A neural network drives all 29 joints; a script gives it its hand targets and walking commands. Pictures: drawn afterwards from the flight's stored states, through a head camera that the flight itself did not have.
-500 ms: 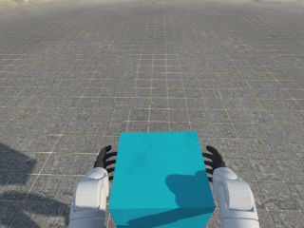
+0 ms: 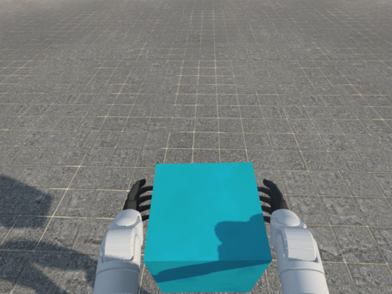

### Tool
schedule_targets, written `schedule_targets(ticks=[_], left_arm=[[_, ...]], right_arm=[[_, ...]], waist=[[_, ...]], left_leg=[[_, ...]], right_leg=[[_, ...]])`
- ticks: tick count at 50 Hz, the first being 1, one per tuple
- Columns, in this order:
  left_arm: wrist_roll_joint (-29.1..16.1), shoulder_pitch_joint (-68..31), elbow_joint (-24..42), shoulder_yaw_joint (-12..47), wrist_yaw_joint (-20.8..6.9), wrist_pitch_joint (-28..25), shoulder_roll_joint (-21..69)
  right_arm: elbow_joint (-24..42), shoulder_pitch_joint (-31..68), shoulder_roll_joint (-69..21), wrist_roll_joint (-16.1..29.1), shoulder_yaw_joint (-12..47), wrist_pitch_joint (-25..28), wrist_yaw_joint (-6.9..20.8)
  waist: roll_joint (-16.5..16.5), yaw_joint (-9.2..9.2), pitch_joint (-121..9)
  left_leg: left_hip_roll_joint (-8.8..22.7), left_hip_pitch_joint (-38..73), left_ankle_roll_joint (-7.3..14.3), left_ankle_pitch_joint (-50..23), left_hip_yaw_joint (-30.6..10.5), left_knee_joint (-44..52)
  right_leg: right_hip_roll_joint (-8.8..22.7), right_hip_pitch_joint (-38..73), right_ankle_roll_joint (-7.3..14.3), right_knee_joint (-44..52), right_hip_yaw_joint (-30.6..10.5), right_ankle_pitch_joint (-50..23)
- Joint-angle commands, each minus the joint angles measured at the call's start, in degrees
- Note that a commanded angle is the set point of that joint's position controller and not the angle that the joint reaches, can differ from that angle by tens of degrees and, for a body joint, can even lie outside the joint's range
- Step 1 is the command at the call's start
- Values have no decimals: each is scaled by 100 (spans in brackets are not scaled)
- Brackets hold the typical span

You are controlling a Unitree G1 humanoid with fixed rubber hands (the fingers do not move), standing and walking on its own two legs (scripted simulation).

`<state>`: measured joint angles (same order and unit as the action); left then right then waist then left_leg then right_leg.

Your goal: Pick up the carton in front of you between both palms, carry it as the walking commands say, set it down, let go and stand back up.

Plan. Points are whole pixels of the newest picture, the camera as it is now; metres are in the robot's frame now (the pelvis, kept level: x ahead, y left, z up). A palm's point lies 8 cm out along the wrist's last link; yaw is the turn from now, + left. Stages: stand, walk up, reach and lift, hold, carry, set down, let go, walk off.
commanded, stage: carry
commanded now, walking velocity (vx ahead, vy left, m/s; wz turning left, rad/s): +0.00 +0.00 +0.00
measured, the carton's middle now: (204, 230) +0.30 +0.00 -0.04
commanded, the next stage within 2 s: none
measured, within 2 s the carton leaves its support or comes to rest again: neither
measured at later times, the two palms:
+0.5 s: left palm (145, 190) +0.35 +0.13 +0.05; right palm (279, 192) +0.34 -0.17 +0.04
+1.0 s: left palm (145, 135) +0.56 +0.17 +0.03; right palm (248, 136) +0.54 -0.13 +0.03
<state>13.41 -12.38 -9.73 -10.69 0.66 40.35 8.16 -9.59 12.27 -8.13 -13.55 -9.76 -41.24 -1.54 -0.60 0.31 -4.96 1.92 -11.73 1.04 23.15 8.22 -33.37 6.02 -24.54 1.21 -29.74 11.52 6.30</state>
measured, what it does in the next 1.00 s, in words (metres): walks ahead: left foot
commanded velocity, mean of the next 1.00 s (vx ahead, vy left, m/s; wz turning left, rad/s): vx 0.30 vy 0.00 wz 0.00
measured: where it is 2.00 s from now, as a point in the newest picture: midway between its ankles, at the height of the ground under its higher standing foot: outside the picture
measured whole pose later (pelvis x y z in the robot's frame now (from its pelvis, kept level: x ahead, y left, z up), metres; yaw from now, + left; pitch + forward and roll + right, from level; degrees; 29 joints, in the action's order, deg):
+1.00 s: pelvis +0.27 +0.03 +0.01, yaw -3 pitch +4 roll -1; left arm 13.7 -10.5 -7.9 -9.7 1.2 40.7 7.8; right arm -10.7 11.4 -8.0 -13.0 -8.9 -40.1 -1.5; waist 1.2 0.7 -3.1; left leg 3.9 -18.5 2.3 9.4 13.7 -24.2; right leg 4.4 -21.1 -1.0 -53.4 6.2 28.3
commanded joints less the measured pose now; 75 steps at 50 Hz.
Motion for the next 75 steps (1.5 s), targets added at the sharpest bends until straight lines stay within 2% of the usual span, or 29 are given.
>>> schedule_targets(ticks=[1,11,13,16,19,21,23,24,25,26,27,29,32,39,43,44,45,46,47,49,53,56,58,60,61,62,63,68,75], left_arm=[[-1330,-2346,264,3171,-1233,-60,5012],[-1376,-2434,322,3237,-1234,-71,5043],[-1383,-2423,319,3242,-1238,-65,5052],[-1391,-2750,392,3222,-1266,-97,5029],[-1468,-2985,425,3285,-1299,-143,5036],[-1537,-2857,382,3329,-1300,-149,5051],[-1527,-2534,236,3290,-1291,-119,5077],[-1477,-2406,164,3217,-1283,-92,5057],[-1374,-2076,34,3086,-1265,-69,4957],[-1292,-1879,19,3021,-1260,-70,4936],[-1255,-1891,91,3027,-1263,-88,4962],[-1414,-2153,474,3339,-1240,-151,5116],[-1745,-2624,1108,3830,-1221,-210,5168],[-1379,-1893,862,3476,-1078,8,4534],[-1128,-1859,527,3107,-1033,-2,4490],[-1098,-1918,468,3066,-1047,-3,4482],[-1155,-2047,444,3153,-1070,32,4575],[-1174,-2068,441,3255,-1108,12,4679],[-1249,-2106,445,3352,-1153,-55,4847],[-1388,-2165,520,3507,-1201,-232,5091],[-1525,-2050,830,3803,-1149,-476,5226],[-1653,-2049,1253,4054,-1094,-403,5109],[-1695,-1969,1422,4110,-1065,-248,4970],[-1622,-1890,1311,3935,-1063,-64,4716],[-1591,-1890,1237,3845,-1064,12,4588],[-1523,-1799,1113,3680,-1063,48,4492],[-1406,-1613,866,3422,-1062,71,4406],[-1264,-1653,353,3069,-1106,-29,4620],[-1488,-2104,695,3525,-1147,-98,4969]], right_arm=[[412,2513,-5031,1406,3206,143,1281],[433,2605,-5062,1456,3250,157,1290],[420,2592,-5064,1428,3246,154,1291],[436,2792,-5082,1400,3171,183,1294],[533,2912,-5133,1425,3231,224,1268],[611,2887,-5133,1445,3319,206,1221],[542,2643,-5114,1405,3321,157,1180],[462,2460,-5059,1378,3315,121,1177],[490,2486,-4999,1382,3343,81,1199],[557,2508,-4991,1386,3397,89,1228],[572,2464,-5000,1377,3393,129,1250],[634,2479,-5131,1445,3426,217,1284],[1030,2622,-5248,1675,3711,266,1245],[990,2101,-4490,1393,3386,75,1109],[540,2076,-4443,1328,3053,114,1160],[425,2090,-4491,1323,3014,109,1174],[333,2052,-4518,1268,2936,128,1209],[300,2047,-4667,1309,2953,175,1249],[309,2068,-4838,1380,2989,247,1284],[450,2191,-5113,1490,3160,415,1330],[827,2312,-5238,1680,3569,642,1338],[1204,2264,-5111,1784,3830,590,1290],[1396,2198,-4920,1790,3905,433,1224],[1335,1968,-4628,1596,3730,243,1146],[1295,1884,-4545,1514,3654,145,1116],[1254,1840,-4444,1508,3588,55,1092],[1190,1883,-4354,1457,3483,3,1081],[768,2141,-4598,1405,3351,108,1140],[798,2295,-4960,1554,3500,179,1217]], waist=[[42,2,-1428],[12,11,-1362],[-138,1,-1271],[-714,81,-278],[-743,85,-37],[-547,39,-478],[-250,-64,-1097],[225,-119,-1449],[1463,-242,-1617],[1797,-281,-1411],[1116,-219,-1360],[352,-154,-1484],[618,-157,-1385],[949,-136,-1000],[475,34,-1009],[-245,119,-1123],[-1618,149,-1341],[-1669,122,-1299],[-1190,103,-1399],[-538,79,-1628],[-740,48,-1816],[-830,57,-1902],[-696,-21,-1840],[-336,5,-1797],[236,49,-1918],[622,9,-2020],[785,-13,-1886],[474,-46,-1751],[194,-32,-1923]], left_leg=[[629,-389,73,-1439,-532,682],[645,-421,100,-1402,-555,742],[734,-396,174,-257,-656,1147],[1402,-376,623,2038,-1721,2543],[1679,555,810,803,-1737,2657],[1448,1208,687,-765,-1155,2038],[972,675,305,-1559,-267,910],[659,-220,-11,-1766,145,-4],[176,-1456,-283,-690,347,-1197],[-100,-2603,-241,864,26,-1860],[167,-2865,-110,1116,-434,-2426],[486,-2777,13,657,-678,-2231],[362,-2188,-76,-290,-314,-1226],[247,-1464,-217,-1462,229,355],[110,493,-83,-1404,601,1064],[836,1186,68,-1359,-426,1432],[1990,2100,701,-1710,-2471,1918],[2378,2378,1104,-3005,-2936,1917],[2319,2259,1130,-4189,-2498,1740],[2044,2113,802,-4600,-1558,1683],[1522,1760,547,-4829,-398,1601],[1390,1580,522,-4731,-2,1304],[1166,1207,295,-4045,253,916],[973,504,-61,-2833,240,535],[691,154,-197,-1912,180,308],[599,34,-265,-1382,-56,419],[590,113,-285,-1288,-99,464],[630,319,-391,-2931,-67,410],[554,620,-378,-3379,-107,627]], right_leg=[[434,1456,20,107,-599,-1085],[404,1432,-5,125,-569,-927],[287,1306,-60,151,-394,288],[-202,257,-283,-587,79,1644],[-12,-688,-180,-771,-207,1384],[-201,-334,-106,-188,0,1215],[-448,1632,-6,763,232,772],[123,2876,219,984,-647,925],[1156,3672,770,1431,-2500,835],[1718,4137,1213,1727,-3495,91],[1948,4014,1368,1662,-3474,-304],[1816,3603,1096,1774,-2793,95],[1311,2973,726,2186,-1712,748],[1005,2501,494,2109,-768,634],[462,1498,27,475,-22,474],[221,810,-225,-852,221,512],[-427,-597,-448,-2213,174,1572],[-369,-1301,-321,-2987,-359,2622],[-156,-1286,-205,-3304,-732,2727],[103,-1049,-130,-2611,-892,2320],[-189,-101,-177,-994,-430,1435],[-286,362,-114,-225,-250,488],[-275,1056,-110,680,-93,-734],[284,2046,-117,921,-468,-2050],[796,2449,53,407,-927,-3669],[990,2600,364,191,-1143,-3822],[940,2364,400,246,-1164,-3510],[575,2200,120,-108,-712,-4361],[438,2251,194,-205,-648,-4237]])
